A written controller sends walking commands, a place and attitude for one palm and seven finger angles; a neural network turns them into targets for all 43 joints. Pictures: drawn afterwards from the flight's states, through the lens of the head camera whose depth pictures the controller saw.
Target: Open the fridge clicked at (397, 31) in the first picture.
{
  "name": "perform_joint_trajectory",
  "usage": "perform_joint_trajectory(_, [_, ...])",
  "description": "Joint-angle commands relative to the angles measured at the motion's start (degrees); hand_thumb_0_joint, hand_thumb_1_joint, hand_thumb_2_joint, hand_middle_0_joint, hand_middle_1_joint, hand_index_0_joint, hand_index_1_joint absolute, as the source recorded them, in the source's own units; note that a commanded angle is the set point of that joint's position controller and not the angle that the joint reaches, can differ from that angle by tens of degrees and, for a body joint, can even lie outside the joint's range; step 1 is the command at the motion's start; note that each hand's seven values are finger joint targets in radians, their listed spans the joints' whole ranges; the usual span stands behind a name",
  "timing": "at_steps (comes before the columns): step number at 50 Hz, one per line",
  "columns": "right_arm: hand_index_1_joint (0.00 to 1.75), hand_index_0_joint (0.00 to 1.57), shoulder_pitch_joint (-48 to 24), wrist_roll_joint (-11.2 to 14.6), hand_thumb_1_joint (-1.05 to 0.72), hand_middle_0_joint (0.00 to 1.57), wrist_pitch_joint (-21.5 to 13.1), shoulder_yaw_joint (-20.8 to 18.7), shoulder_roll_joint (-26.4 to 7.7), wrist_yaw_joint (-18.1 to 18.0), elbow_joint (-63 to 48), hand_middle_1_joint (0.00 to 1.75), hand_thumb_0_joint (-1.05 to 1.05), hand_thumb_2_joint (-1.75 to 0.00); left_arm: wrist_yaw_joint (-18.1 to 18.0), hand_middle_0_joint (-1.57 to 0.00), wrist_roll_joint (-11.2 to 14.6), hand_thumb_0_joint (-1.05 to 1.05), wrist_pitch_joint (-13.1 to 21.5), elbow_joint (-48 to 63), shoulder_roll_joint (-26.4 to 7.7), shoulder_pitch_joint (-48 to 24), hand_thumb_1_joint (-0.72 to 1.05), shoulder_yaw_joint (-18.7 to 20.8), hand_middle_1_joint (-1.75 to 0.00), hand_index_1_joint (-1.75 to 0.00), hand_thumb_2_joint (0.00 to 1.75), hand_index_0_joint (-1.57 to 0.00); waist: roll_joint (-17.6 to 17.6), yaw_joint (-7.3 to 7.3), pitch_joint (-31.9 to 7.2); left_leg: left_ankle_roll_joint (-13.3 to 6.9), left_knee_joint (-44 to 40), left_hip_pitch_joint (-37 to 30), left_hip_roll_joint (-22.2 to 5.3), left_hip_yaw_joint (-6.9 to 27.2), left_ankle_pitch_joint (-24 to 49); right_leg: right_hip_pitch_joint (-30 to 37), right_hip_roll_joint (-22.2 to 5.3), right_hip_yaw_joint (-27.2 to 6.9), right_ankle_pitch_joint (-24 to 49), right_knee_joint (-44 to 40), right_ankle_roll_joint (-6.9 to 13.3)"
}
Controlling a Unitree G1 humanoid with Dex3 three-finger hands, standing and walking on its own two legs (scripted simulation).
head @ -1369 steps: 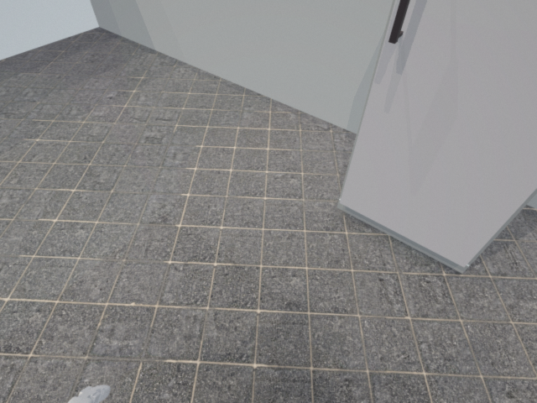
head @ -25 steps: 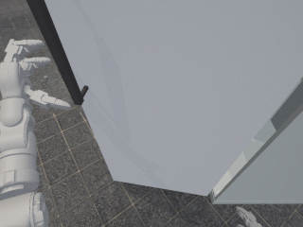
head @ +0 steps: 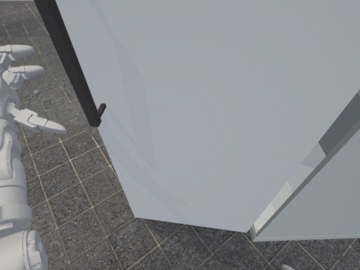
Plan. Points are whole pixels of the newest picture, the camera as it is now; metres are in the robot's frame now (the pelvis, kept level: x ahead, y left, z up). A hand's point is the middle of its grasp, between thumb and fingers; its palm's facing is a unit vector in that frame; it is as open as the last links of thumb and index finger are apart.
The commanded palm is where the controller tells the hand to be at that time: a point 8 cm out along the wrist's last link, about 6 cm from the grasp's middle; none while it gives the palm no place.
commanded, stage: slip the hand off the handle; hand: left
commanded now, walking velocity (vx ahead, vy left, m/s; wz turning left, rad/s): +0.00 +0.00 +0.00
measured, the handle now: (71, 44) +0.43 +0.21 +0.29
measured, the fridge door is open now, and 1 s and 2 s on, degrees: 80 80 80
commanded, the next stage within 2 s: draw the hand back to the body in 0.56 s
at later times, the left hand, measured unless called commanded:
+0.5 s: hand out of the picture +0.27 +0.32 +0.21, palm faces +0.32 -0.94 -0.13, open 14.7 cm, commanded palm +0.23 +0.35 +0.21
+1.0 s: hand out of the picture +0.24 +0.30 +0.21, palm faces -0.01 -1.00 -0.08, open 14.7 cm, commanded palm +0.20 +0.34 +0.20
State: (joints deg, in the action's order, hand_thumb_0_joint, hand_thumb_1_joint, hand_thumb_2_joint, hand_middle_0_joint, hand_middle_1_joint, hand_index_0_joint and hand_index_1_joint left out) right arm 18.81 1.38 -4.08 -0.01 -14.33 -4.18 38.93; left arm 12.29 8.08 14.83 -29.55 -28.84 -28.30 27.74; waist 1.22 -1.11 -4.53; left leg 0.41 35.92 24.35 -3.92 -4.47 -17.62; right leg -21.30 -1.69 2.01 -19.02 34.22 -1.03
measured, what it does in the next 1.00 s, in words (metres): stands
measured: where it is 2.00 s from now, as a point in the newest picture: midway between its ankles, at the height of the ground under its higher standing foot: outside the picture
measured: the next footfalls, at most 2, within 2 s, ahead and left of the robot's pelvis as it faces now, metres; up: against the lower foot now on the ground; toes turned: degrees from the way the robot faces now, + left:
none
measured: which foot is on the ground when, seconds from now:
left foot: down 0.00-1.00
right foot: down 0.00-1.00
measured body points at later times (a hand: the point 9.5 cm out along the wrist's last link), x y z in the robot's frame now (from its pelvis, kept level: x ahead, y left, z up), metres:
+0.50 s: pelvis -0.02 +0.00 +0.00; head -0.03 +0.00 +0.45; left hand +0.25 +0.36 +0.22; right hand +0.17 -0.23 -0.07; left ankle +0.00 +0.12 -0.73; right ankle -0.02 -0.13 -0.73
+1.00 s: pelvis -0.01 +0.00 +0.01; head -0.04 -0.02 +0.46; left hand +0.24 +0.35 +0.22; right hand +0.18 -0.23 -0.05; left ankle +0.00 +0.12 -0.73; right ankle -0.02 -0.13 -0.73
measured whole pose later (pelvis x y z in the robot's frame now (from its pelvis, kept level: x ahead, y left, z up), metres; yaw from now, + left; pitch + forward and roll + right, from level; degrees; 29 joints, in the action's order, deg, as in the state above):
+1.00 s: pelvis -0.01 +0.00 +0.01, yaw +2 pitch -1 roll -1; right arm 14.1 4.8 -12.1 4.1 -16.4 -5.6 34.1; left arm 35.5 23.6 -10.2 -10.9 -32.9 -6.1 30.8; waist 3.0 1.8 -4.4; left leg 0.3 31.5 15.0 -2.9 -2.9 -15.3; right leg -10.9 -2.2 3.7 -17.1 29.3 -1.2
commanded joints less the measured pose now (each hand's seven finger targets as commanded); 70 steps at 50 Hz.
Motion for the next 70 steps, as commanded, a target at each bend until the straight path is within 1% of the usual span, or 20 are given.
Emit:
perform_joint_trajectory(1, [0.3, 0.2, -2.8, 0.4, -0.9, 0.2, -2.5, -2.7, -8.8, -0.8, -9.1, 0.3, 0.0, -0.9, 1.3, -0.25, 3.5, 0.0, 0.9, 15.5, -16.7, -12.1, -0.55, 5.0, -1.15, -1.15, 0.2, -0.25, 1.9, 3.38, -15.7, -1.9, -3.4, -10.8, 2.8, 2.4, 20.8, 6.2, 2.8, 0.5, 22.6, -2.5, 2.0])
perform_joint_trajectory(7, [0.3, 0.2, -5.6, 0.5, -0.9, 0.2, -3.7, -2.3, -8.2, -1.3, -10.5, 0.3, 0.0, -0.9, 0.3, -0.25, 4.6, 0.0, 0.5, 27.2, -16.4, -11.2, -0.55, 5.8, -1.15, -1.15, 0.2, -0.25, 4.6, 3.09, -13.9, -1.8, -4.3, -13.0, 2.8, 3.0, 18.5, 4.1, 3.2, 0.6, 18.6, -3.3, 2.1])
perform_joint_trajectory(15, [0.3, 0.2, -8.0, 0.9, -0.9, 0.2, -5.4, -1.2, -8.2, -3.1, -9.5, 0.3, 0.0, -0.9, 2.0, -0.25, 5.5, 0.0, -1.7, 24.9, -14.0, -8.0, -0.55, 3.3, -1.15, -1.15, 0.2, -0.25, 3.8, 2.18, -8.3, -1.4, -6.3, -10.9, 2.9, 4.0, 7.5, 0.8, 2.8, 0.7, 7.9, -5.6, 2.1])
perform_joint_trajectory(26, [0.3, 0.2, -10.6, 0.6, -0.9, 0.2, -7.4, -0.1, -7.9, -3.5, -10.3, 0.3, 0.0, -0.9, 4.2, -0.25, 8.1, 0.0, -0.4, 28.3, -16.2, -3.2, -0.55, 6.7, -1.15, -1.15, 0.2, -0.25, 4.4, 4.2, -10.3, -1.4, -5.8, -11.5, 3.3, 4.2, 7.8, 3.8, 2.4, 0.2, 8.5, -5.8, 2.2])
perform_joint_trajectory(30, [0.3, 0.2, -11.6, 0.8, -0.9, 0.2, -8.3, 0.4, -7.6, -3.7, -10.2, 0.3, 0.0, -0.9, 4.9, -0.25, 8.3, 0.0, -1.2, 29.9, -14.1, -5.0, -0.55, 3.9, -1.15, -1.15, 0.2, -0.25, 6.3, 3.26, -7.4, -1.2, -6.6, -11.2, 3.3, 4.8, 5.6, 1.9, 2.4, 0.4, 6.5, -6.4, 2.1])
perform_joint_trajectory(34, [0.3, 0.2, -10.9, 0.9, -0.9, 0.2, -8.8, 0.3, -8.2, -4.6, -9.2, 0.3, 0.0, -0.9, 5.3, -0.25, 8.6, 0.0, -2.7, 25.7, -15.5, -5.4, -0.55, 4.8, -1.15, -1.15, 0.2, -0.25, 2.8, 2.67, -5.3, -1.4, -6.7, -9.4, 3.2, 4.7, 3.2, 1.0, 2.0, 0.1, 3.9, -7.4, 1.7])
perform_joint_trajectory(35, [0.3, 0.2, -11.5, 2.3, -0.9, 0.2, -8.9, 0.9, -9.6, -5.2, -9.3, 0.3, 0.0, -0.9, 10.2, -0.25, 10.2, 0.0, -9.2, 16.5, -15.6, -1.6, -0.55, 1.6, -1.15, -1.15, 0.2, -0.25, 3.7, 2.31, -6.4, -1.7, -8.2, -9.6, 2.9, 4.8, 1.1, 4.1, 1.5, -0.4, 3.4, -8.3, 2.0])
perform_joint_trajectory(36, [0.3, 0.2, -11.6, 2.9, -0.9, 0.2, -9.1, 0.8, -9.6, -5.6, -10.4, 0.3, 0.0, -0.9, 13.0, -0.25, 11.3, 0.0, -11.9, 19.7, -17.1, -3.2, -0.55, 2.9, -1.15, -1.15, 0.2, -0.25, 3.7, 3.06, -8.0, -1.9, -8.2, -10.8, 3.0, 4.8, 3.0, 6.2, 1.2, -0.4, 5.3, -8.8, 1.9])
perform_joint_trajectory(40, [0.3, 0.2, -14.0, 3.4, -0.9, 0.2, -10.9, 1.7, -9.1, -5.5, -13.5, 0.3, 0.0, -0.9, 18.9, -0.25, 13.5, 0.0, -18.8, 31.2, -21.5, -4.9, -0.55, 5.2, -1.15, -1.15, 0.2, -0.25, 8.0, 4.7, -14.6, -2.4, -7.7, -16.6, 4.0, 5.3, 11.6, 11.0, 1.3, 0.1, 14.0, -7.9, 2.3])
perform_joint_trajectory(41, [0.3, 0.2, -13.9, 3.2, -0.9, 0.2, -11.2, 2.0, -9.0, -5.0, -13.8, 0.3, 0.0, -0.9, 20.1, -0.25, 14.2, 0.0, -20.0, 31.9, -23.0, -2.0, -0.55, 6.7, -1.15, -1.15, 0.2, -0.25, 6.3, 4.94, -15.1, -2.5, -7.3, -16.8, 4.0, 5.2, 13.3, 12.2, 1.2, -0.3, 16.1, -7.9, 2.2])
perform_joint_trajectory(45, [0.3, 0.2, -12.6, 3.1, -0.9, 0.2, -11.7, 2.1, -8.9, -3.0, -14.3, 0.3, 0.0, -0.9, 23.2, -0.25, 16.7, 0.0, -21.0, 30.1, -23.9, 4.9, -0.55, 10.8, -1.15, -1.15, 0.2, -0.25, 1.0, 5.0, -8.9, -2.5, -8.0, -15.3, 4.3, 5.5, 14.4, 10.6, 2.2, 0.6, 18.5, -8.7, 1.6])
perform_joint_trajectory(46, [0.3, 0.2, -12.5, 2.9, -0.9, 0.2, -11.9, 1.6, -9.3, -2.4, -14.5, 0.3, 0.0, -0.9, 22.9, -0.25, 17.1, 0.0, -21.3, 28.5, -25.0, 9.1, -0.55, 13.6, -1.15, -1.15, 0.2, -0.25, -0.1, 6.15, -8.5, -2.6, -7.5, -14.6, 4.2, 5.3, 15.9, 11.5, 1.9, 0.0, 20.3, -8.7, 1.4])
perform_joint_trajectory(50, [0.3, 0.2, -12.7, 3.6, -0.9, 0.2, -11.4, 1.2, -9.3, -0.5, -15.7, 0.3, 0.0, -0.9, 22.7, -0.25, 17.8, 0.0, -24.7, 27.0, -18.0, 15.4, -0.55, 9.4, -1.15, -1.15, 0.2, -0.25, 0.5, 5.5, -3.9, -2.0, -8.4, -13.6, 3.9, 4.2, 13.2, 8.0, 2.0, 0.5, 17.6, -9.0, 0.8])
perform_joint_trajectory(53, [0.3, 0.2, -13.4, 4.0, -0.9, 0.2, -11.2, 1.4, -9.0, -0.3, -16.7, 0.3, 0.0, -0.9, 22.3, -0.25, 17.0, 0.0, -26.5, 33.2, -13.6, 12.2, -0.55, 3.4, -1.15, -1.15, 0.2, -0.25, 3.9, 4.41, -2.4, -1.9, -9.0, -15.0, 3.8, 4.0, 11.4, 6.4, 2.2, 0.8, 14.7, -9.5, 0.9])
perform_joint_trajectory(59, [0.3, 0.2, -13.1, 2.7, -0.9, 0.2, -13.3, 1.8, -8.3, -1.8, -16.0, 0.3, 0.0, -0.9, 18.7, -0.24, 16.2, 0.0, -22.0, 46.6, -17.6, 10.6, -0.37, 7.5, -1.04, -1.04, 0.29, -0.24, 4.6, 4.5, -6.7, -2.1, -9.8, -18.5, 3.9, 5.3, 11.3, 8.4, 3.0, 1.4, 12.0, -10.4, 1.7])
perform_joint_trajectory(60, [0.3, 0.2, -11.8, -0.4, -0.9, 0.2, -14.0, 1.3, -7.5, -0.8, -14.2, 0.3, 0.0, -0.9, 4.2, -0.24, 4.7, 0.0, -15.8, 53.8, -21.2, 9.3, -0.33, 7.8, -1.02, -1.02, 0.31, -0.24, 3.6, 5.52, -0.3, -1.7, -10.6, -14.7, 4.5, 4.9, 10.2, 7.0, 2.6, 0.5, 8.5, -14.3, 1.9])
perform_joint_trajectory(62, [0.3, 0.2, -13.3, -0.9, -0.9, 0.2, -14.5, 1.4, -7.6, -1.4, -12.0, 0.3, 0.0, -0.9, -5.4, -0.24, 4.2, 0.0, -14.4, 47.9, -10.1, 21.8, -0.26, 4.1, -0.98, -0.98, 0.34, -0.24, 0.1, 4.47, 2.4, -0.9, -12.2, -13.7, 3.5, 4.7, 5.2, 6.4, 1.7, 1.6, 5.3, -14.3, 1.8])
perform_joint_trajectory(63, [0.3, 0.2, -13.5, -0.7, -0.9, 0.2, -13.8, 1.1, -6.7, -1.5, -11.4, 0.3, 0.0, -0.9, -7.8, -0.24, 3.2, 0.0, -13.8, 48.8, -7.6, 25.7, -0.22, 3.4, -0.96, -0.96, 0.36, -0.24, 2.4, 4.78, 2.3, -0.8, -12.5, -14.3, 3.1, 4.2, 4.2, 7.5, 1.4, 1.5, 4.8, -13.9, 1.8])
perform_joint_trajectory(65, [0.3, 0.2, -13.8, -0.9, -0.9, 0.2, -12.8, 0.8, -6.3, -1.4, -10.5, 0.3, 0.0, -0.9, -11.6, -0.24, 1.8, 0.0, -11.2, 54.5, -7.5, 26.7, -0.15, 3.9, -0.92, -0.92, 0.39, -0.24, 10.3, 5.17, -2.0, -0.6, -13.4, -16.7, 3.3, 3.8, 4.7, 10.6, 0.9, 1.1, 6.8, -13.0, 2.2])
perform_joint_trajectory(70, [0.3, 0.2, -13.8, -1.9, -0.9, 0.2, -12.0, 0.0, -6.1, -1.6, -9.2, 0.3, 0.0, -0.9, -16.8, -0.23, -1.4, 0.0, -8.3, 58.5, -3.8, 29.0, 0.03, -0.5, -0.81, -0.81, 0.48, -0.23, 8.6, 4.68, -4.6, -1.1, -14.3, -19.4, 3.0, 3.3, 9.0, 13.5, 1.1, 0.9, 10.5, -12.7, 2.1])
